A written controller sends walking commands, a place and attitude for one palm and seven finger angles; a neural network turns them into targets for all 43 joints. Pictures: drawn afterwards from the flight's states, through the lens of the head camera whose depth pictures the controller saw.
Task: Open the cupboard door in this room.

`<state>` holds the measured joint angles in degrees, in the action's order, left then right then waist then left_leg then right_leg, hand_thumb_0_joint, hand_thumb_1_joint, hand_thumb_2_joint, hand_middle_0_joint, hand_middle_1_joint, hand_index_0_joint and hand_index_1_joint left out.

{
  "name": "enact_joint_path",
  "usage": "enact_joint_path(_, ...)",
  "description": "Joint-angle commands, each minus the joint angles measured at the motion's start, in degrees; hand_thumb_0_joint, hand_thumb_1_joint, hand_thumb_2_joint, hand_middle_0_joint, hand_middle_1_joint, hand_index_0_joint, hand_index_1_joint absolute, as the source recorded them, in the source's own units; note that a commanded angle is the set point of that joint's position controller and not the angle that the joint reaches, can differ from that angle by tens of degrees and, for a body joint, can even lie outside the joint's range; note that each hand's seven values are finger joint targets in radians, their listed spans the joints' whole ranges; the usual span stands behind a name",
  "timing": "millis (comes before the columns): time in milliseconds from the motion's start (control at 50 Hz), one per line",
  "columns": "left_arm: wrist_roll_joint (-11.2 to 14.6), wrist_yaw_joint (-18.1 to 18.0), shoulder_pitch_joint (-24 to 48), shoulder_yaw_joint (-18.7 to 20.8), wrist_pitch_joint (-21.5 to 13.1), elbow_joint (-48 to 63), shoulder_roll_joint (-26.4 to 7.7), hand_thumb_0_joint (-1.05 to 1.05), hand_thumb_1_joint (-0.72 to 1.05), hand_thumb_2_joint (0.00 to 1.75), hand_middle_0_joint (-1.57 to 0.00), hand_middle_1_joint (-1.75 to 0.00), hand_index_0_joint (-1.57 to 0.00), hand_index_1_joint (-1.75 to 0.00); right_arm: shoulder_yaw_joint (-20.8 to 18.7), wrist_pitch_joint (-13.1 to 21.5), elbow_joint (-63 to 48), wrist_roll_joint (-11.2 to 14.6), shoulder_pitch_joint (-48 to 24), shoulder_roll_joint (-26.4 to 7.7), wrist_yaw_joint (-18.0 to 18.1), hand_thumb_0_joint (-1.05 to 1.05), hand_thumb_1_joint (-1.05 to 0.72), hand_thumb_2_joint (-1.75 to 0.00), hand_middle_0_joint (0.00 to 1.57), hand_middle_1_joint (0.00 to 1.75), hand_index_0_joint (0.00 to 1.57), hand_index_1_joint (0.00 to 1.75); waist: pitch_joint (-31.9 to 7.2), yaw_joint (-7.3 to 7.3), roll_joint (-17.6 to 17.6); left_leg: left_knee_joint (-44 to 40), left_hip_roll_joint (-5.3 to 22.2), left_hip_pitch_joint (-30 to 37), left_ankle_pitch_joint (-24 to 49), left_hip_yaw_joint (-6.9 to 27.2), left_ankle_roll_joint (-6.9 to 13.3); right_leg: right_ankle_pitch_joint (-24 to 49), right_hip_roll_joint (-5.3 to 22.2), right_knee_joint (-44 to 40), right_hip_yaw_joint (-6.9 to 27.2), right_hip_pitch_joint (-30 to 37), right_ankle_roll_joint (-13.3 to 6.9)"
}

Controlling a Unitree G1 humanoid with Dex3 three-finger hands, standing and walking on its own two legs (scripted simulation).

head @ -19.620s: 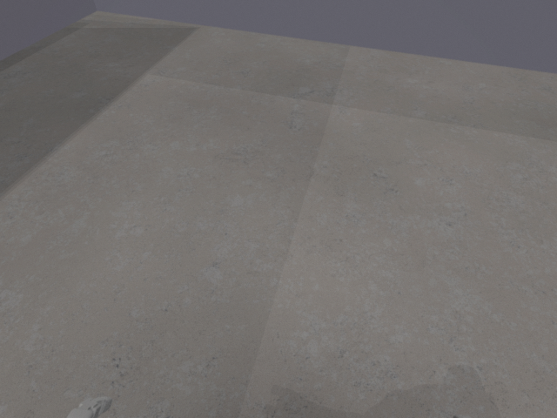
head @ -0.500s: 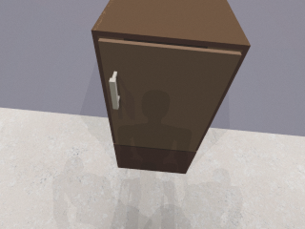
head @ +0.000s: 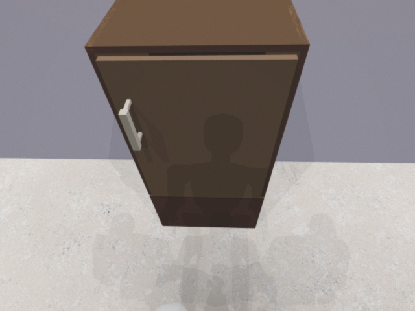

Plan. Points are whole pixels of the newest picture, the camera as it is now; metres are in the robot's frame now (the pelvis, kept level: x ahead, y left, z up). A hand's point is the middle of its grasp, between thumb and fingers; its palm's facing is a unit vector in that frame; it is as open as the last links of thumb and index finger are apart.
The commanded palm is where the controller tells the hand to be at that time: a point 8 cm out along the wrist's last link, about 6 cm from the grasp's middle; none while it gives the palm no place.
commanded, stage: come to a stop and stand still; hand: left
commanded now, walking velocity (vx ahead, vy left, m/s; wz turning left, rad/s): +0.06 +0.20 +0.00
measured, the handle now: (132, 126) +0.53 +0.23 +0.02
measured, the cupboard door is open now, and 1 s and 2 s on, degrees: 0 0 0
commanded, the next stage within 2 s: look again from close up in 0.52 s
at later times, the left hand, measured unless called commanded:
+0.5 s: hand out of the picture -0.03 +0.20 -0.16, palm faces +0.07 -0.98 -0.17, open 7.4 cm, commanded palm none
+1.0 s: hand out of the picture +0.03 +0.16 -0.16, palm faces +0.04 -0.97 -0.23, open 7.2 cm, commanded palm none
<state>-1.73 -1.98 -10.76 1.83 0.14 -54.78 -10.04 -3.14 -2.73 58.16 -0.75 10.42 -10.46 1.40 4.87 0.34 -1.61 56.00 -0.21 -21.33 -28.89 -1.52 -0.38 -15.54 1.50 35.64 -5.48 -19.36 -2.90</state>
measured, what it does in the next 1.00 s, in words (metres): steps on the spot: left foot, then right foot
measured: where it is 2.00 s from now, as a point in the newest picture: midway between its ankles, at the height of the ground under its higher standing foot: outside the picture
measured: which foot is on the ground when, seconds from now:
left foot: up 0.00-0.26, down 0.28-1.00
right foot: down 0.00-0.28, up 0.30-0.64, down 0.66-1.00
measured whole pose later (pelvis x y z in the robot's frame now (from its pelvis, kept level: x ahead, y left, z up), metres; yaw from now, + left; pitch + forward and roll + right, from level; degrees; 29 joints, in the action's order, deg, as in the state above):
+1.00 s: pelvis +0.00 -0.01 +0.01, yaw +0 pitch -1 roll +0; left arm -0.6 -2.4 -15.3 0.1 -1.4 -62.1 -8.0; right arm 0.2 1.3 61.6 -1.2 17.0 -9.7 2.1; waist -0.6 -0.1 -2.7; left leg 29.9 -0.3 -9.8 -19.5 -3.7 1.5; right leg -18.2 -1.7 30.1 -3.0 -11.4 -2.7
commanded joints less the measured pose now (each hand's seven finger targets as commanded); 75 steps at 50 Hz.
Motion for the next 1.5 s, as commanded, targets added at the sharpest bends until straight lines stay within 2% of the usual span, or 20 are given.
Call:
enact_joint_path(0,-0.04,-0.58,-5.26,2.42,-0.6,2.88,-9.77,0.0,0.9,0.9,-0.2,-0.3,-0.2,-0.3,-0.36,0.5,-2.77,-0.16,3.47,-2.97,-0.91,0.0,-0.9,-0.9,0.2,0.3,0.2,0.3,-6.55,1.63,10.61,4.77,0.74,-4.87,2.03,1.51,-1.32,18.36,16.48,-16.62,16.8,7.82,-8.14)
enact_joint_path(120,-0.54,-0.4,-6.5,3.48,-0.14,2.64,-11.95,0.0,0.9,0.9,-0.2,-0.3,-0.2,-0.3,0.45,1.23,-3.93,-0.05,3.78,-1.55,-1.46,0.0,-0.9,-0.9,0.2,0.3,0.2,0.3,-6.98,3.04,10.24,-11.39,0.02,-0.28,1.73,-1.14,-0.87,2.68,16.44,-19.79,19.19,7.38,-8.62)
enact_joint_path(200,0.14,0.04,-2.61,3.39,0.8,2.42,-10.91,0.0,0.9,0.9,-0.2,-0.3,-0.2,-0.3,1.07,1.89,-0.42,-0.18,14.45,-0.22,-1.35,0.0,-0.9,-0.9,0.2,0.3,0.2,0.3,-7.12,-1.56,10.24,-29.82,-2.05,17.81,11.15,-4.64,0.73,-13.4,10.35,-20.35,12.53,-4.07,-2.51)
enact_joint_path(280,0.47,1.01,0.65,1.69,1.37,5.17,-3.44,0.0,0.9,0.9,-0.2,-0.3,-0.2,-0.3,0.0,2.14,-2.73,-1.62,14.06,-8.61,0.0,0.0,-0.9,-0.9,0.2,0.3,0.2,0.3,6.15,-2.71,-13.67,-53.03,21.0,2.74,-14.83,24.36,12.81,-12.95,-1.0,13.07,2.38,-16.03,2.45)
enact_joint_path(360,-0.27,2.57,-5.04,1.8,0.71,0.83,-2.57,0.0,0.9,0.9,-0.2,-0.3,-0.2,-0.3,1.46,4.45,-2.63,-0.75,8.98,-4.71,0.35,0.0,-0.9,-0.9,0.2,0.3,0.2,0.3,3.86,1.39,-3.86,-49.68,13.75,2.93,-0.03,14.09,10.2,-1.24,-0.15,27.45,5.4,-14.49,2.08)
enact_joint_path(540,0.7,2.07,-1.65,0.27,-0.74,0.74,0.69,0.0,0.9,0.9,-0.2,-0.3,-0.2,-0.3,1.35,5.04,2.31,-1.45,17.97,-4.53,1.22,0.0,-0.9,-0.9,0.2,0.3,0.2,0.3,-2.25,-2.45,-6.14,-39.92,14.76,13.65,29.35,10.23,11.07,-9.34,0.17,3.21,1.97,-4.69,2.8)
enact_joint_path(580,0.83,1.78,-5.98,0.46,-1.27,-1.45,1.06,0.0,0.9,0.9,-0.2,-0.3,-0.2,-0.3,1.59,4.62,3.04,-1.03,17.57,-3.92,1.24,0.0,-0.9,-0.9,0.2,0.3,0.2,0.3,-3.79,-0.33,-4.41,-35.15,12.33,9.5,28.52,7.89,8.44,-1.26,-1.1,-8.29,1.17,5.64,2.79)
enact_joint_path(600,0.72,-1.07,-15.51,-0.27,-2.14,-8.56,-3.22,0.0,0.9,0.9,-0.2,-0.3,-0.2,-0.3,1.22,5.66,0.21,0.33,4.87,-6.9,0.09,0.0,-0.9,-0.9,0.2,0.3,0.2,0.3,-2.86,5.89,-2.36,-23.26,10.3,1.76,22.71,0.28,3.3,12.56,4.56,-10.14,8.96,10.48,1.28)
enact_joint_path(620,0.83,-0.74,-15.0,-0.05,-2.7,-6.06,-7.35,0.0,0.9,0.9,-0.2,-0.3,-0.2,-0.3,2.05,4.44,-2.97,-0.15,6.62,0.37,-0.66,0.0,-0.9,-0.9,0.2,0.3,0.2,0.3,-0.73,2.86,11.28,-15.44,2.3,-4.0,1.03,-0.93,0.98,-2.46,12.03,-20.57,22.26,5.81,-0.63)
enact_joint_path(640,0.75,-0.47,-11.82,-0.49,-3.06,-4.17,-6.08,0.0,0.9,0.9,-0.2,-0.3,-0.2,-0.3,2.29,3.97,-2.76,-0.71,9.91,0.49,-0.99,0.0,-0.9,-0.9,0.2,0.3,0.2,0.3,-1.83,0.01,7.05,-9.07,2.59,-2.03,0.25,0.47,0.88,-2.94,14.86,-22.23,23.65,3.41,-4.83)
enact_joint_path(720,0.86,-1.13,-7.44,0.05,-4.22,-4.32,-4.65,0.0,0.9,0.9,-0.2,-0.3,-0.2,-0.3,2.68,4.13,-0.6,-0.08,14.12,0.85,-0.96,0.0,-0.9,-0.9,0.2,0.3,0.2,0.3,-12.94,-2.13,15.61,-11.93,2.6,0.71,2.89,-0.34,0.76,30.95,10.56,-12.52,13.95,15.66,-6.92)
enact_joint_path(860,0.94,-0.75,-6.64,-0.76,-1.73,-4.89,-1.92,0.0,0.9,0.9,-0.2,-0.3,-0.2,-0.3,3.04,4.66,1.15,-0.76,10.8,-1.36,0.28,0.0,-0.9,-0.9,0.2,0.3,0.2,0.3,2.49,-0.02,-9.04,-34.27,8.92,3.18,22.96,7.1,4.24,3.1,1.69,-8.66,7.76,5.34,-0.26)
enact_joint_path(940,1.09,-0.33,-7.64,-1.03,-2.34,-5.94,-2.7,0.0,0.9,0.9,-0.2,-0.3,-0.2,-0.3,3.18,4.65,1.92,-0.34,11.28,-1.8,0.81,0.0,-0.9,-0.9,0.2,0.3,0.2,0.3,0.47,-1.0,1.94,-32.69,6.68,8.3,23.85,4.56,2.99,12.63,3.7,-10.66,9.92,6.58,-0.77)
enact_joint_path(1180,1.08,-0.5,-9.33,-0.83,-2.83,-6.65,-4.48,0.0,0.9,0.9,-0.2,-0.3,-0.2,-0.3,3.13,4.63,4.21,-0.02,9.87,-2.82,1.04,0.0,-0.9,-0.9,0.2,0.3,0.2,0.3,-3.56,-0.98,3.4,-32.51,5.76,12.34,26.01,2.29,1.87,26.91,5.69,-10.44,10.66,11.74,-1.1)
enact_joint_path(1200,0.8,-3.06,-16.67,-0.03,-3.37,-9.25,-6.39,0.0,0.9,0.9,-0.2,-0.3,-0.2,-0.3,1.98,4.52,-0.14,0.71,2.53,-5.27,0.61,0.0,-0.9,-0.9,0.2,0.3,0.2,0.3,-0.25,3.2,17.95,-17.32,5.44,3.28,21.31,-1.28,0.69,59.75,8.9,-11.8,15.73,13.22,5.36)
enact_joint_path(1220,12.02,-1.29,29.99,4.89,-16.9,76.67,-18.54,0.0,0.88,0.89,-0.2,-0.32,-0.2,-0.32,0.88,14.0,-19.16,3.13,3.48,-15.04,3.2,0.0,-0.9,-0.9,0.2,0.3,0.2,0.3,-27.13,-5.12,3.47,-28.05,0.21,15.5,28.82,0.99,3.4,45.12,4.92,-6.1,12.43,15.15,1.2)
enact_joint_path(1260,9.33,-5.51,3.17,2.82,-11.04,57.74,-11.16,0.0,0.83,0.87,-0.21,-0.34,-0.21,-0.34,1.75,19.05,-13.26,2.43,-0.57,-10.72,5.06,0.0,-0.9,-0.9,0.2,0.3,0.2,0.3,-21.24,-0.6,-16.43,-29.71,1.41,18.82,37.18,0.59,1.86,14.25,0.45,-6.86,7.14,8.31,-0.18)
enact_joint_path(1280,9.9,-5.18,-11.28,-3.65,-6.06,46.93,1.92,0.0,0.81,0.86,-0.21,-0.36,-0.21,-0.36,1.87,18.84,-13.01,3.09,1.12,-7.26,4.54,0.0,-0.9,-0.9,0.2,0.3,0.2,0.3,-13.42,-2.21,-9.33,-29.89,2.39,14.5,34.93,2.07,1.95,11.19,-0.07,-7.06,5.12,4.51,0.6)
enact_joint_path(1400,13.36,6.41,-17.36,6.91,-22.28,36.67,-0.41,0.0,0.67,0.8,-0.22,-0.45,-0.22,-0.45,-0.76,20.66,-23.49,1.01,-0.29,-10.75,2.58,0.0,-0.9,-0.9,0.2,0.3,0.2,0.3,-7.2,0.65,22.16,-15.13,-1.1,-11.97,17.45,2.56,1.23,8.04,0.26,2.16,4.52,-9.2,4.04)
enact_joint_path(1480,18.24,22.51,-23.57,11.05,-35.03,37.82,-3.81,0.0,0.57,0.76,-0.22,-0.51,-0.22,-0.51,-1.81,20.76,-30.54,1.53,-2.53,-11.74,-1.19,0.0,-0.9,-0.9,0.2,0.3,0.2,0.3,-17.79,4.45,8.0,-6.62,-3.25,-20.33,16.5,0.15,-0.82,16.0,2.54,11.42,10.51,-4.32,2.62)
